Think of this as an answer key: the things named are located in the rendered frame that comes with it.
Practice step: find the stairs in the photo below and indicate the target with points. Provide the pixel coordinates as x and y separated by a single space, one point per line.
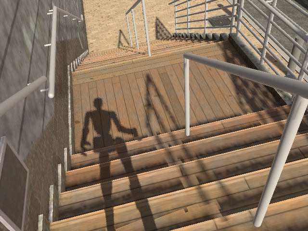
131 52
211 180

